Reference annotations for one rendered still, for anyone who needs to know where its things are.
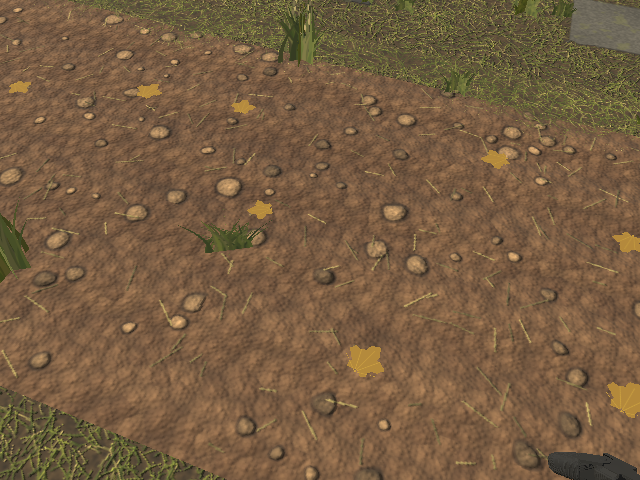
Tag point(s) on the right robot hand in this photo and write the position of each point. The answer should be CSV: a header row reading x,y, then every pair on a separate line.
x,y
583,466

